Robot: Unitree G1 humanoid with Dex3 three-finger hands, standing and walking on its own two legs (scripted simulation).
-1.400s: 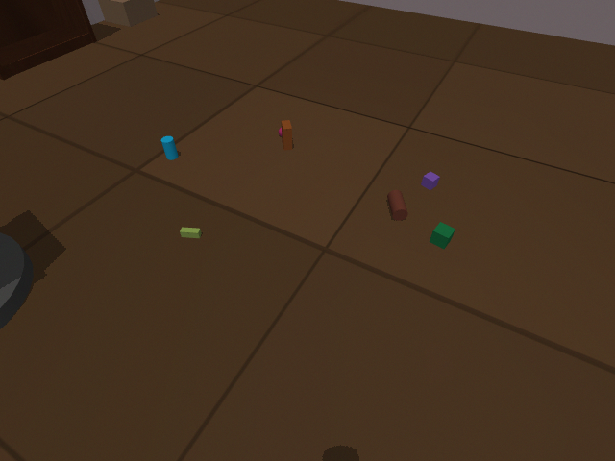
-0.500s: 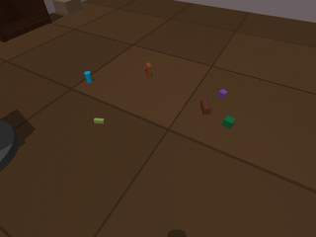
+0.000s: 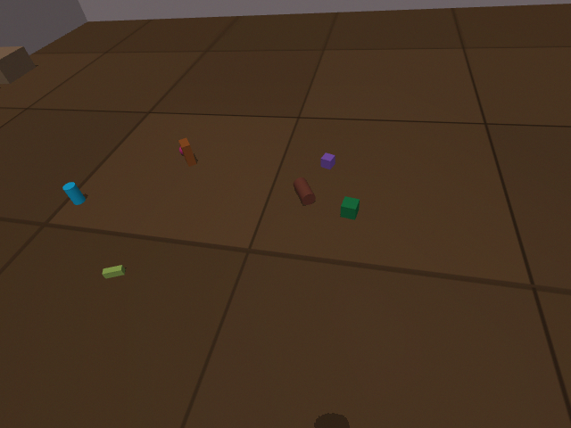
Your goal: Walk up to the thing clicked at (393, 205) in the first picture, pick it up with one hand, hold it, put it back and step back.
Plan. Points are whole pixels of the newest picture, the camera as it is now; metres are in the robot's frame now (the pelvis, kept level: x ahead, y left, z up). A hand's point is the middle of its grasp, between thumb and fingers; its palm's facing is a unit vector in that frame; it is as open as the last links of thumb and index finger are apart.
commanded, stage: walk up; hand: left
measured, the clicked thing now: (304, 191) +1.39 -0.05 -0.73
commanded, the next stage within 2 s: none
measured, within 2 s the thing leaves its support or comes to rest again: neither
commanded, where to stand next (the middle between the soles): +1.04 +0.25 m, yaw -74 degrees
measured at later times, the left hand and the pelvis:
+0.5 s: hand (136, 321) +0.40 +0.33 -0.15, palm faces -0.35 -0.80 -0.49, open 7.4 cm; pelvis +0.25 +0.05 -0.02, yaw -20 degrees
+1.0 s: hand (206, 189) +0.77 +0.23 -0.13, palm faces -0.54 -0.70 -0.47, open 7.4 cm; pelvis +0.50 +0.09 -0.02, yaw -37 degrees
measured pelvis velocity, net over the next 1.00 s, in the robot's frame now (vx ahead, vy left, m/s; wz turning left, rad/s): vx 0.50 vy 0.09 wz -0.65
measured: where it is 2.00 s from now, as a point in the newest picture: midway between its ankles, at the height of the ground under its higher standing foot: (251, 269)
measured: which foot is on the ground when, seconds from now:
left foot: down 0.00-0.06, up 0.08-0.46, down 0.48-0.94, up 0.96-1.00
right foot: up 0.00-0.02, down 0.04-0.50, up 0.52-0.90, down 0.92-1.00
